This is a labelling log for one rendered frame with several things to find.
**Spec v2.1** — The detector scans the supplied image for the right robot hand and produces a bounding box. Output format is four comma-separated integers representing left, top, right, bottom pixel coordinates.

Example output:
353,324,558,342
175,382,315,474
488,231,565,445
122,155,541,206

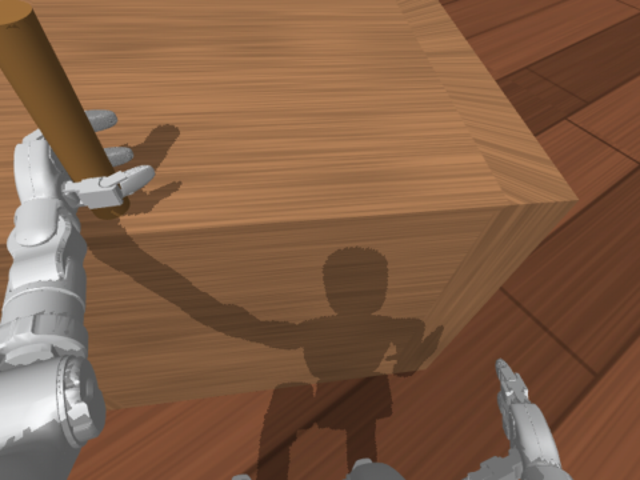
462,358,562,480

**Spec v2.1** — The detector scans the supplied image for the left robot arm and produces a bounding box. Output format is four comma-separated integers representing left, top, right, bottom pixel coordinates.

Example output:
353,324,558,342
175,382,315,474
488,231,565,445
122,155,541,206
0,198,106,480

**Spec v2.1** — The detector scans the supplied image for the can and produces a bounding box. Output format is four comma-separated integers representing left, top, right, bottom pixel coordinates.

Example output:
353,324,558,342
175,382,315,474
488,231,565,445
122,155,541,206
0,0,130,220

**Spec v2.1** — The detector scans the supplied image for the left robot hand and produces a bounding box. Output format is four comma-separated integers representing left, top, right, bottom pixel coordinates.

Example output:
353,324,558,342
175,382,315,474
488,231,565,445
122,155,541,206
14,110,155,214

